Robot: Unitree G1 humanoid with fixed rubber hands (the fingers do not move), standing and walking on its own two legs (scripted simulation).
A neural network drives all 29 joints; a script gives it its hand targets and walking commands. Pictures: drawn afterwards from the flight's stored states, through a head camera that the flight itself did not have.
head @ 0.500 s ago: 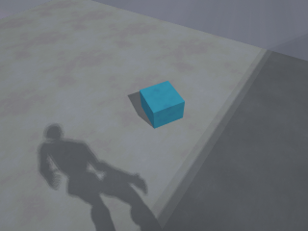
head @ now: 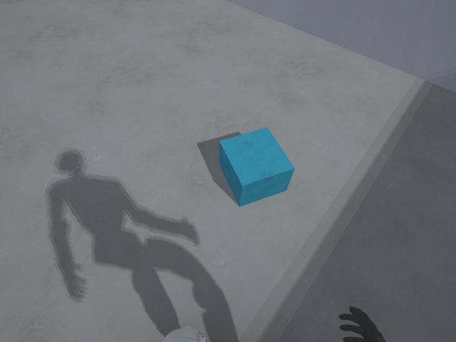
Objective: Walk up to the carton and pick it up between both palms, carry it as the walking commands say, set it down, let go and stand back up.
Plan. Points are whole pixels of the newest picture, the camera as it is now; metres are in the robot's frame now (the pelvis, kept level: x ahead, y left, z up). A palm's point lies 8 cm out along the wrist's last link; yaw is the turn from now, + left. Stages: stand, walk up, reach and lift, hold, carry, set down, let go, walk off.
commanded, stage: walk up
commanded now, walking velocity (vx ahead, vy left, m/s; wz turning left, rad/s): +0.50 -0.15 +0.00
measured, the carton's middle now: (253, 166) +0.94 -0.07 -0.66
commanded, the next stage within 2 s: none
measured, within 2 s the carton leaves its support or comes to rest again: neither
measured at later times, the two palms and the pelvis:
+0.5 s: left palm (169, 217) +0.36 +0.18 -0.11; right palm (402, 319) +0.19 -0.32 -0.14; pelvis +0.24 -0.07 +0.00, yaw +2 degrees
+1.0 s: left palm (145, 229) +0.34 +0.23 -0.14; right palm (339, 175) +0.51 -0.23 -0.11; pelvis +0.42 +0.00 +0.00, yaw +1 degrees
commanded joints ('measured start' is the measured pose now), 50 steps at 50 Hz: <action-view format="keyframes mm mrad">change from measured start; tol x32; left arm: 1 34 34 3 -44 11 6 -13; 16 -421 42 -3 -218 5 37 -79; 22 112 334 74 -94 38 -14 -11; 50 36 60 28 -33 15 43 5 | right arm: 1 149 -99 -27 22 14 -11 -12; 50 248 -189 -46 47 13 13 -37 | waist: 1 -62 176 -56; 18 -103 268 25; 22 74 -387 -297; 50 -84 129 -36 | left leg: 1 242 264 -340 -345 96 46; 17 281 215 -89 -410 139 44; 24 -286 46 -219 711 -230 -30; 45 274 -19 6 -155 75 -90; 48 457 499 -658 -362 86 103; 50 244 399 -506 -364 181 76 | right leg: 1 -283 -76 47 102 134 -4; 15 -239 -13 -89 -476 332 49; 20 254 50 -167 -630 155 -2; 23 464 -446 593 -922 -98 -137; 32 121 -224 34 -850 758 -72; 43 104 -154 -45 -853 276 -90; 50 -263 -28 53 18 -41 31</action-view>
